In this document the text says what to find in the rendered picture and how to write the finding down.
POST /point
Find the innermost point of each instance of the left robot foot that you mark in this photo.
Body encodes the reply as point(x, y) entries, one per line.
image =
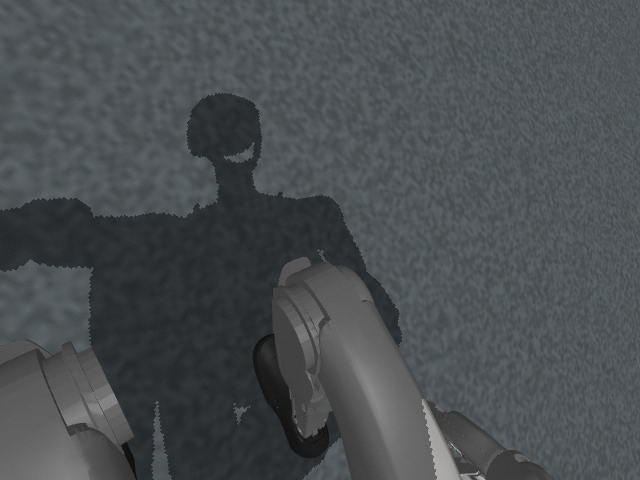
point(129, 457)

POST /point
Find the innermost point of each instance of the right robot arm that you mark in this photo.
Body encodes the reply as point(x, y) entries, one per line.
point(513, 465)

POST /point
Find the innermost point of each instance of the right robot hand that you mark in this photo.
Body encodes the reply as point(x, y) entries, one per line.
point(475, 445)

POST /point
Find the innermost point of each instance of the right robot foot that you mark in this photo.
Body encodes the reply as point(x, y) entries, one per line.
point(276, 393)

